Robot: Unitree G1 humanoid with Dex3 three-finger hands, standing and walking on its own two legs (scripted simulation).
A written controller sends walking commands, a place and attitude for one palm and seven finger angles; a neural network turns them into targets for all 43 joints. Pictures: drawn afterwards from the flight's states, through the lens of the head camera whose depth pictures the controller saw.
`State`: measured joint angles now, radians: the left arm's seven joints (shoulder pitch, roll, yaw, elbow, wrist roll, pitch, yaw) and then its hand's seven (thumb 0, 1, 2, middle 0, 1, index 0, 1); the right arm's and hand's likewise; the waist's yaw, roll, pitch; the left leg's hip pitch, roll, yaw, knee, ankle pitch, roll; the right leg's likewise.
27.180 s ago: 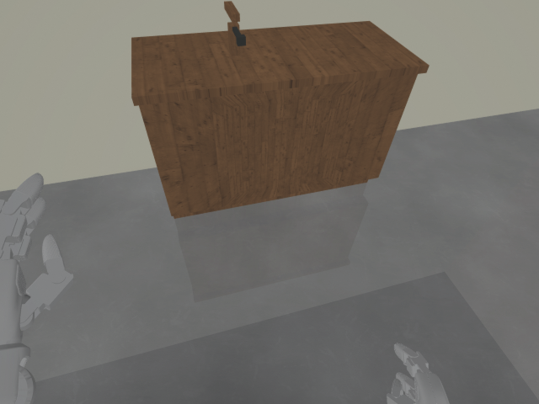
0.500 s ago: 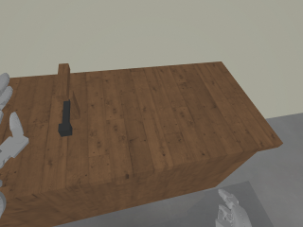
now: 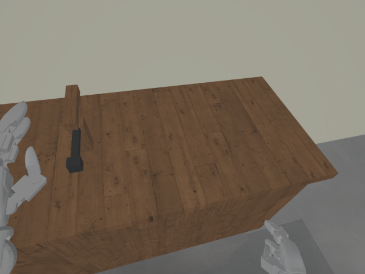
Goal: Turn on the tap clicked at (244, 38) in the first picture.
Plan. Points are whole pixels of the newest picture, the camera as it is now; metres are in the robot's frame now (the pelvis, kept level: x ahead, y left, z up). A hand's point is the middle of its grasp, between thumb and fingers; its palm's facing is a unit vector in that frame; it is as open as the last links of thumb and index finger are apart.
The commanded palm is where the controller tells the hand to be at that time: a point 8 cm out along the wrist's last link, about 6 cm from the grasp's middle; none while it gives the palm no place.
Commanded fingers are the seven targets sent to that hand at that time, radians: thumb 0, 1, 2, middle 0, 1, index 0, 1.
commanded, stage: look again from close up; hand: left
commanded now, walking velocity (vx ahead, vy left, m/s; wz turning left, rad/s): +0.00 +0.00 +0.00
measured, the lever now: (75, 164) +0.32 +0.28 +0.03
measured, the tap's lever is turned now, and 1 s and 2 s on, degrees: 0 0 0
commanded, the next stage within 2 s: turn the palm inward beside the body in 0.32 s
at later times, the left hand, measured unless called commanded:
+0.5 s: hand (24, 155) +0.24 +0.27 +0.19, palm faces +0.41 -0.78 -0.47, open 7.4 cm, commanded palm +0.15 +0.28 +0.17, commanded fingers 0.00 0.90 0.90 -0.20 -0.30 -0.20 -0.30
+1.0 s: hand (50, 195) +0.20 +0.24 +0.14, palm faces +0.49 -0.81 -0.32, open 7.4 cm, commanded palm +0.14 +0.26 +0.15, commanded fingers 0.00 0.90 0.90 -0.20 -0.30 -0.20 -0.30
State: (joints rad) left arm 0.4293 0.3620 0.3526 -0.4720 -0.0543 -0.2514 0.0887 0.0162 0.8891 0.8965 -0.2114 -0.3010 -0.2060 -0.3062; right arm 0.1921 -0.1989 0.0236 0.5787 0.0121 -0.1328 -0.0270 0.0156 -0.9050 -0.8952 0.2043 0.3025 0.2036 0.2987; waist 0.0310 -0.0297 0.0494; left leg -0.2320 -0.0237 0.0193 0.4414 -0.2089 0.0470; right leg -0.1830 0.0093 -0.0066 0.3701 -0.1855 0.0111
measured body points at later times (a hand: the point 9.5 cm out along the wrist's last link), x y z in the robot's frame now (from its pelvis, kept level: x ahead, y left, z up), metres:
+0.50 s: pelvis -0.01 +0.00 -0.01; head +0.02 +0.02 +0.44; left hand +0.21 +0.31 +0.21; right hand +0.18 -0.22 -0.08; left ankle +0.02 +0.08 -0.74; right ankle +0.01 -0.13 -0.74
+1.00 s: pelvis -0.01 -0.06 -0.03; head -0.01 -0.08 +0.42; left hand +0.17 +0.28 +0.16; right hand +0.21 -0.26 -0.11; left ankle +0.02 +0.08 -0.74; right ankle +0.01 -0.13 -0.74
